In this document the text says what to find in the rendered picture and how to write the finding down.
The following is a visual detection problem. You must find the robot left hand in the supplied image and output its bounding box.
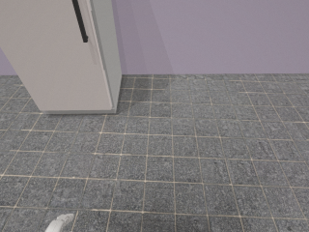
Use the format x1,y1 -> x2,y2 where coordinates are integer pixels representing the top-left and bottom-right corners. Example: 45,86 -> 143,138
44,214 -> 74,232

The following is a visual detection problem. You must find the handle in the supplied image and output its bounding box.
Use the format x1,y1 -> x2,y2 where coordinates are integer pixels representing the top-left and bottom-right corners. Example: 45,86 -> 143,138
71,0 -> 89,43

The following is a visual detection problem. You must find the fridge door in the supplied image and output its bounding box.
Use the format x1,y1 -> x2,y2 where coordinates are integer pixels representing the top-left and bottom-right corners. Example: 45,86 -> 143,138
0,0 -> 112,111

